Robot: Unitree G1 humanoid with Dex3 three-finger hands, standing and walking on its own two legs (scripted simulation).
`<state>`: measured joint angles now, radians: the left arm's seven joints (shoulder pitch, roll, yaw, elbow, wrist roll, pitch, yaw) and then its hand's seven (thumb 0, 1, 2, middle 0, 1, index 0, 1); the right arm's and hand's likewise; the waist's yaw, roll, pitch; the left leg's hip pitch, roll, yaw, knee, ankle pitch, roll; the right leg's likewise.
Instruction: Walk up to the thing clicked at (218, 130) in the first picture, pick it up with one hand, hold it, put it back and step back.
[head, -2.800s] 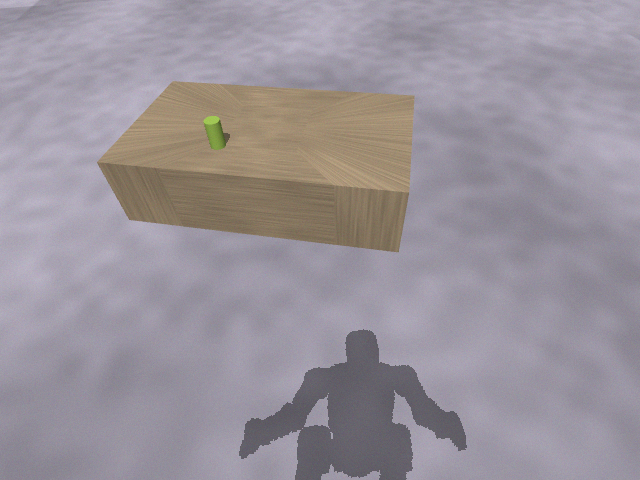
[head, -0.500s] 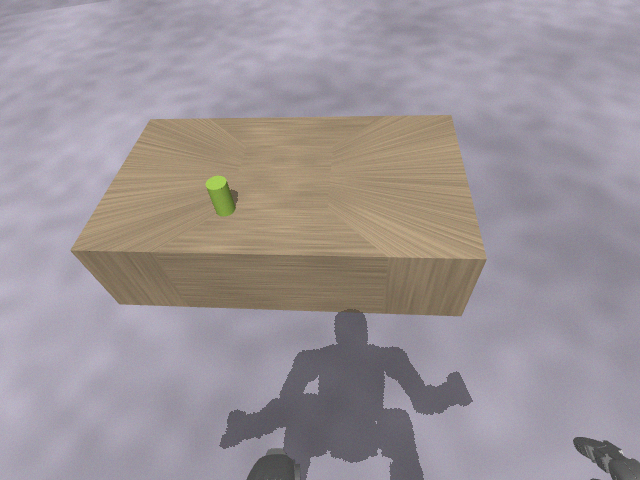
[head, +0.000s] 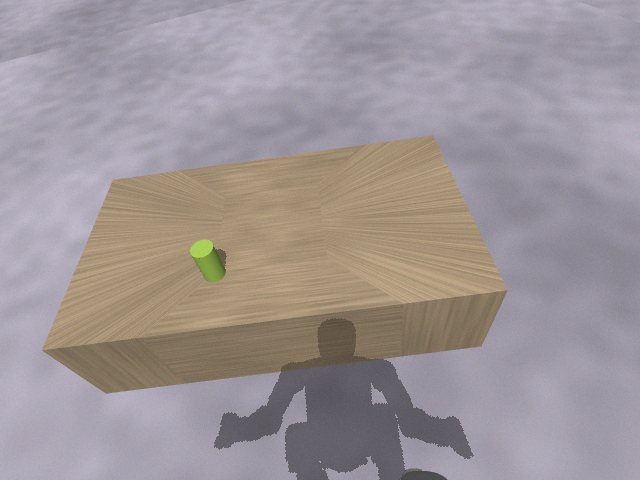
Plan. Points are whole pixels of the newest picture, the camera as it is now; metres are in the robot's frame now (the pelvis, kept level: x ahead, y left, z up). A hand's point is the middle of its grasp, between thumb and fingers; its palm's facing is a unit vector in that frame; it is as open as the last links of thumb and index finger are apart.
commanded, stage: walk up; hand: left
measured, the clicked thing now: (208, 261) +0.77 +0.33 -0.37
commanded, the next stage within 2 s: none
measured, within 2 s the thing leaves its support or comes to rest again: neither
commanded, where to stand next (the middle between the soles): +0.28 +0.13 m, yaw -1 degrees
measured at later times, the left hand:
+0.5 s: hand out of the picture +0.15 +0.44 -0.15, palm faces -0.01 -0.88 -0.47, open 7.3 cm
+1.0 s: hand (85, 406) +0.31 +0.41 -0.15, palm faces -0.05 -0.93 -0.36, open 7.3 cm
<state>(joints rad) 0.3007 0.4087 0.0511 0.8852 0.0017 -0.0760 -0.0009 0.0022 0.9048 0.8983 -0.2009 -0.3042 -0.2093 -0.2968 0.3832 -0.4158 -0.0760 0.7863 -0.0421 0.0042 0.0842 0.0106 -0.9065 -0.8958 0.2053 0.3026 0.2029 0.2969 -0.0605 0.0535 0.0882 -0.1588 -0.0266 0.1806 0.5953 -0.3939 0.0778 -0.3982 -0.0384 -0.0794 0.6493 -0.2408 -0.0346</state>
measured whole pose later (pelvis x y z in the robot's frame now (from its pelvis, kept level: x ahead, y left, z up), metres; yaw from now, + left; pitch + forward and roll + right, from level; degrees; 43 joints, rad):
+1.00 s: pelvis +0.19 +0.16 -0.01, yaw -1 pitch -3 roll +1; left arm 0.11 0.36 0.01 0.91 0.00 -0.01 -0.01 0.00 0.91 0.90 -0.20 -0.30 -0.21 -0.30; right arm 0.20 -0.37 0.00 0.90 0.01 -0.04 -0.01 0.01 -0.91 -0.90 0.21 0.30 0.20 0.30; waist 0.00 0.01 0.14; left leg -0.29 0.01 0.06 0.72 -0.38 0.02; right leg -0.40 -0.03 -0.04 0.73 -0.28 -0.03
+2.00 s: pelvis +0.21 +0.15 +0.02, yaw -1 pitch -2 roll +1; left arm 0.07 0.33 0.04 1.13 0.01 0.02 -0.03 0.00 0.91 0.90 -0.20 -0.30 -0.21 -0.30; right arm 0.11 -0.36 0.00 1.13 -0.02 -0.04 -0.01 0.01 -0.91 -0.90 0.20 0.30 0.20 0.30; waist 0.01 0.00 0.06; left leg -0.09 0.03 0.05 0.34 -0.21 -0.02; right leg -0.21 0.00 -0.05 0.36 -0.12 -0.03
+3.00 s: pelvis +0.24 +0.14 +0.02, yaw +0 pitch -2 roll +0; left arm 0.08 0.34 0.01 1.16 0.00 -0.01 -0.01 0.00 0.91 0.90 -0.20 -0.30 -0.21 -0.30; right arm 0.12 -0.36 0.01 1.14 -0.02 -0.02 0.00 0.01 -0.91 -0.90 0.20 0.30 0.20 0.30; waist 0.00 0.02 0.04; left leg -0.04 0.05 0.03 0.29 -0.22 -0.04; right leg -0.16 0.02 -0.07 0.33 -0.15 -0.04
